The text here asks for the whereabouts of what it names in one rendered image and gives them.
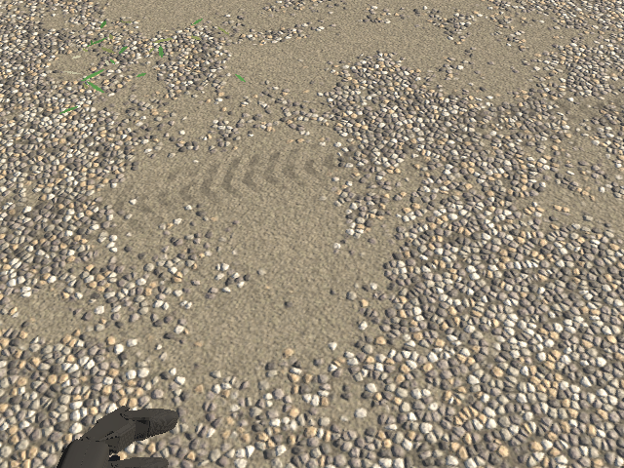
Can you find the robot left hand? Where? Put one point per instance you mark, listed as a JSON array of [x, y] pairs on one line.
[[114, 432]]

